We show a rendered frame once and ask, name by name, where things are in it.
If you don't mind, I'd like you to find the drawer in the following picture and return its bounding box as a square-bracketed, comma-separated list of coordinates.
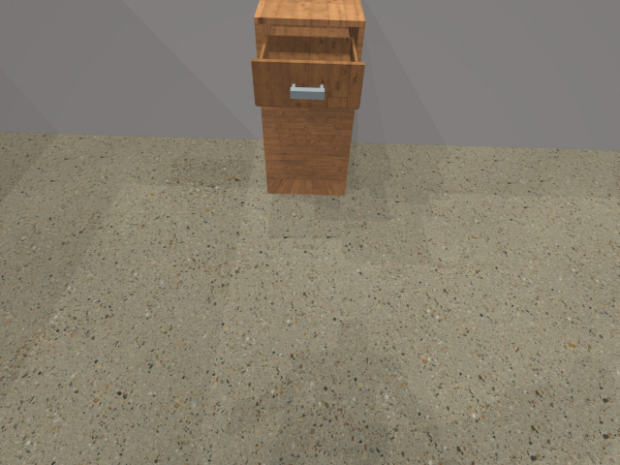
[251, 35, 365, 109]

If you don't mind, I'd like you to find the cabinet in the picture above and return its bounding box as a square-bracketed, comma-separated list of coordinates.
[254, 0, 365, 196]

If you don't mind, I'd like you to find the handle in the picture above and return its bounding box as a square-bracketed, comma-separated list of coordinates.
[291, 84, 325, 100]

